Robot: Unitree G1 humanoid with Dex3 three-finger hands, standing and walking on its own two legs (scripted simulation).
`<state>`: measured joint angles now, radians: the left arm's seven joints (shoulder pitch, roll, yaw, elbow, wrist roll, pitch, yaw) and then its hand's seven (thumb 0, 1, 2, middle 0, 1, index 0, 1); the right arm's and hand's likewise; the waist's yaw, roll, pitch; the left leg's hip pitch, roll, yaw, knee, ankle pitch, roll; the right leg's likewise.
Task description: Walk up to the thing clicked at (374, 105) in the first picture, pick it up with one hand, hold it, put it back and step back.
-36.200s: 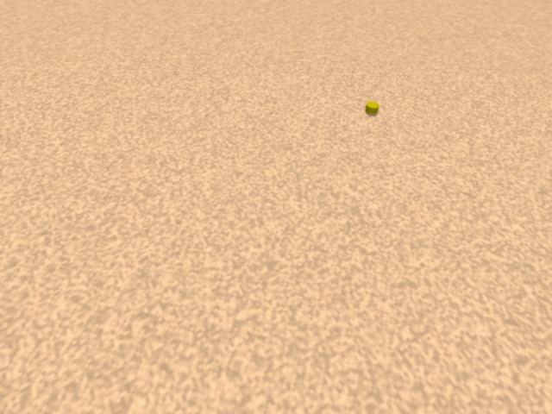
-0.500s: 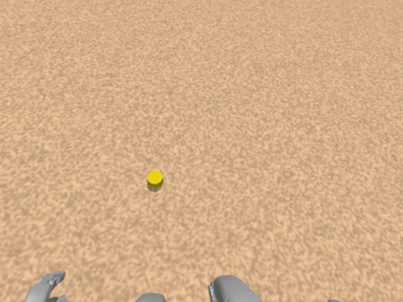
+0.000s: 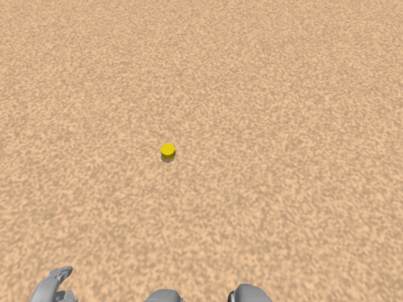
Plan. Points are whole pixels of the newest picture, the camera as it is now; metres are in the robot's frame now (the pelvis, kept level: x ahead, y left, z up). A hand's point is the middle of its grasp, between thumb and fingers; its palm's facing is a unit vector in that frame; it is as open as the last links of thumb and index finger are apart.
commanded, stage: step back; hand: left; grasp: from above
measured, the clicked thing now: (168, 151) +0.91 +0.22 -0.74
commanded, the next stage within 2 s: stand in 1.34 s
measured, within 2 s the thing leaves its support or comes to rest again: neither
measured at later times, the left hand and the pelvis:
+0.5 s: hand out of the picture -0.09 +0.23 -0.14, palm faces -0.05 -0.92 -0.39, open 7.4 cm; pelvis -0.15 -0.03 +0.00, yaw -4 degrees
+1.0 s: hand out of the picture -0.06 +0.25 -0.14, palm faces +0.01 -0.92 -0.39, open 7.4 cm; pelvis -0.15 -0.03 +0.01, yaw +0 degrees
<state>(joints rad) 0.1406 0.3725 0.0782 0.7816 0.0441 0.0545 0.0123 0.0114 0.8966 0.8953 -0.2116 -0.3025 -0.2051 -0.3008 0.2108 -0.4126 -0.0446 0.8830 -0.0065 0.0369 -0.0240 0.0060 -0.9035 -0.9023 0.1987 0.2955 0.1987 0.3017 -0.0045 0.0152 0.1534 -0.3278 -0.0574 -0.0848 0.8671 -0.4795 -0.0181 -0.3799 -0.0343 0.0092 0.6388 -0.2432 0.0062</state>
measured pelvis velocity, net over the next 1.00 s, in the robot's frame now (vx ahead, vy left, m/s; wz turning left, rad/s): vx -0.15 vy -0.03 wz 0.01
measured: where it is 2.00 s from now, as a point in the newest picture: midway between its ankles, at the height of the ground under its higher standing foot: outside the picture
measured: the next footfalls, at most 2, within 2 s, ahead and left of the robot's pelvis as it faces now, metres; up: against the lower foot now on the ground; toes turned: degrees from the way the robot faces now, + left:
left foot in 0.04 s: +0.00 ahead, +0.12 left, +0.00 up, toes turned -2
right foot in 0.38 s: -0.14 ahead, -0.15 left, +0.00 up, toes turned +0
